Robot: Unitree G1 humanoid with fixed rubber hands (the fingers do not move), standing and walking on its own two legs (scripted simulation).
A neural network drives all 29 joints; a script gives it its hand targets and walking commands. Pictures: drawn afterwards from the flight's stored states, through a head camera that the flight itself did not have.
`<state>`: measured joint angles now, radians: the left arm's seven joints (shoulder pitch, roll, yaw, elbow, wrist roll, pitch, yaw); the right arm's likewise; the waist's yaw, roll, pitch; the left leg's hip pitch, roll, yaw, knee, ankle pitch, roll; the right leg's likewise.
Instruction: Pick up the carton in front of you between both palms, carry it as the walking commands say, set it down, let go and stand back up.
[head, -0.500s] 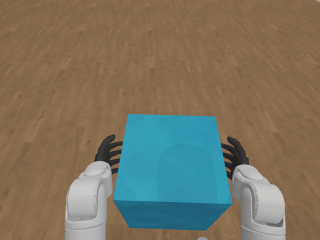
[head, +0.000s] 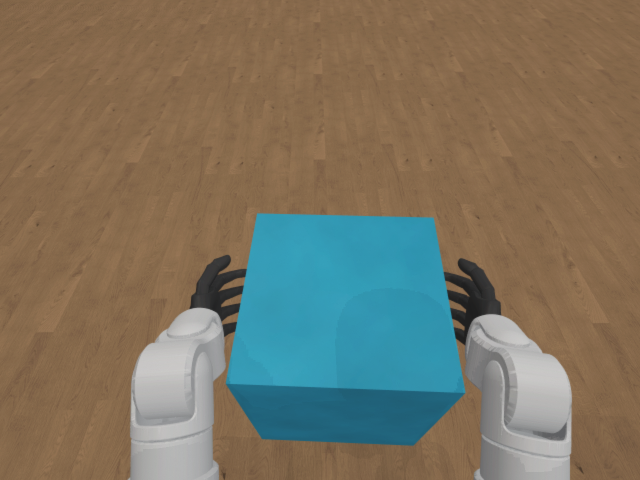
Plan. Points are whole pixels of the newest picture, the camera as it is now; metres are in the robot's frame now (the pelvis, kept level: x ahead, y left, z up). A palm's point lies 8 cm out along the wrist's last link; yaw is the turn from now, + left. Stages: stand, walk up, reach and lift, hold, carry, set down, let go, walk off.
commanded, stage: carry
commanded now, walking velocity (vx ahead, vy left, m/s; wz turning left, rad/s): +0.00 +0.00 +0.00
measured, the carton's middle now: (340, 337) +0.29 +0.00 +0.02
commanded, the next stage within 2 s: hold in 1.96 s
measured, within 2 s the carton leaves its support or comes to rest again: neither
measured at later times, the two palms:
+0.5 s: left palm (222, 297) +0.32 +0.15 +0.06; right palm (459, 307) +0.32 -0.15 +0.06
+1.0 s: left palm (227, 316) +0.31 +0.15 +0.03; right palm (461, 328) +0.30 -0.15 +0.03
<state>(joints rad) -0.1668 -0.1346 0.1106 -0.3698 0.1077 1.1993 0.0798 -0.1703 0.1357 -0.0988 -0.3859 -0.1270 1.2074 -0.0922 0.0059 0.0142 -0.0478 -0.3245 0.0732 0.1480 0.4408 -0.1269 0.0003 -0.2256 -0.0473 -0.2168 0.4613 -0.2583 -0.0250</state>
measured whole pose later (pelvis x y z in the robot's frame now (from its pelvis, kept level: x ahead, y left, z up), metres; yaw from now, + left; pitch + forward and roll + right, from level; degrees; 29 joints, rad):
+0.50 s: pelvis +0.06 +0.01 -0.01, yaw -1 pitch +3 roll +0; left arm -0.11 -0.13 0.09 -0.19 0.16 1.08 0.06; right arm -0.12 0.13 -0.09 -0.19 -0.16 1.07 -0.06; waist 0.00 -0.01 -0.12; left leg -0.30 0.06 0.18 0.56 -0.31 0.01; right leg -0.19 -0.08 -0.18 0.54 -0.39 0.01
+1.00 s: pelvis +0.01 +0.01 +0.00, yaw -2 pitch +2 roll +0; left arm -0.23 -0.15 0.19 0.23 0.26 0.69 0.02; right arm -0.23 0.15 -0.20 0.23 -0.26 0.68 -0.02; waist 0.00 0.00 -0.09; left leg -0.31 0.07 0.18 0.50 -0.22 0.01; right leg -0.22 -0.06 -0.19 0.51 -0.32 -0.01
